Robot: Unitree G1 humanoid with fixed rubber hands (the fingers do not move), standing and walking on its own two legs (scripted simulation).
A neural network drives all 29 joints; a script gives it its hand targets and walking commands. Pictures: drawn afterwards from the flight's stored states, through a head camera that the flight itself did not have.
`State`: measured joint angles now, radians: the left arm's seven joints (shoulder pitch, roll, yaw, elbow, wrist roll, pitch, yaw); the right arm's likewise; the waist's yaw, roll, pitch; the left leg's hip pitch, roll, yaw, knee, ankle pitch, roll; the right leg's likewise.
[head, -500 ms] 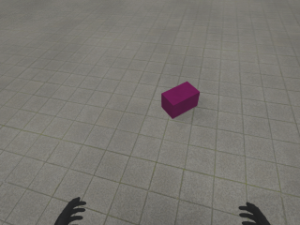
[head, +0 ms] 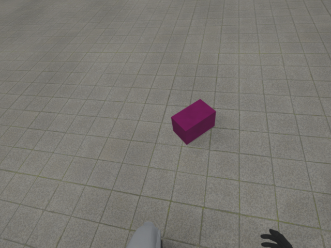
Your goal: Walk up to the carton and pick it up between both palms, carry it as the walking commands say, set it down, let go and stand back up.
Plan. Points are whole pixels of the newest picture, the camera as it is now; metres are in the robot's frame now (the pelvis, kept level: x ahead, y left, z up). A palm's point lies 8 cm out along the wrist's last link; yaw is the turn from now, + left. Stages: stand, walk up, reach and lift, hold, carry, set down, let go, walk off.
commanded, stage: walk up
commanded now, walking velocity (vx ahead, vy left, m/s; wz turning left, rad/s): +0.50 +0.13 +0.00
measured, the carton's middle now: (193, 121) +1.02 -0.06 -0.70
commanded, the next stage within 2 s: none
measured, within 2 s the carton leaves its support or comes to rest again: neither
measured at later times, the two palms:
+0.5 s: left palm (91, 187) +0.31 +0.29 -0.11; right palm (265, 201) +0.27 -0.23 -0.14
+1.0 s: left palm (97, 154) +0.45 +0.33 -0.16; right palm (238, 129) +0.50 -0.20 -0.12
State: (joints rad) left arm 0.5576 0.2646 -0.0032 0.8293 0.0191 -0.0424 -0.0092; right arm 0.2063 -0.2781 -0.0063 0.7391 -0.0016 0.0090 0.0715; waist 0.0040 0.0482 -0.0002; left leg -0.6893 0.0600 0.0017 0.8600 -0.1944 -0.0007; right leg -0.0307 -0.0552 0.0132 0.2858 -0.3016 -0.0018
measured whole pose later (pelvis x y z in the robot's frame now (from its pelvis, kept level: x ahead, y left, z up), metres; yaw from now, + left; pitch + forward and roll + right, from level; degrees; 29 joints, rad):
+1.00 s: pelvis +0.42 +0.07 -0.02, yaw -2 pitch -3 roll -2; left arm 0.34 0.25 0.04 0.90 0.02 0.00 -0.03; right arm 0.24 -0.27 -0.01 0.81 0.00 -0.01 0.02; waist 0.00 0.00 0.04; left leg -0.35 0.07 0.06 0.60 -0.21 0.01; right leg -0.23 -0.07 -0.04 1.03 -0.48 0.04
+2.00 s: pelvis +0.54 +0.04 -0.01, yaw -1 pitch +0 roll -1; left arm 0.28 0.22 0.03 0.90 0.02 0.01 0.01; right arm 0.24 -0.25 -0.01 0.85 0.00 0.02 -0.01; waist 0.00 0.01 0.00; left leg -0.25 0.05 0.07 0.48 -0.24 -0.01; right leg -0.21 -0.07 -0.09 0.44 -0.23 0.04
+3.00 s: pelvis +0.52 +0.05 -0.01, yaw -18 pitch -3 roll -1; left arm 0.26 0.22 0.07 0.90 0.02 0.06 -0.01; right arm 0.17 -0.25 -0.01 0.86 0.00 0.05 -0.03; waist 0.00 0.03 0.06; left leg -0.16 0.07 0.14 0.50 -0.29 0.01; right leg -0.43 0.00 0.09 1.17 -0.37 0.05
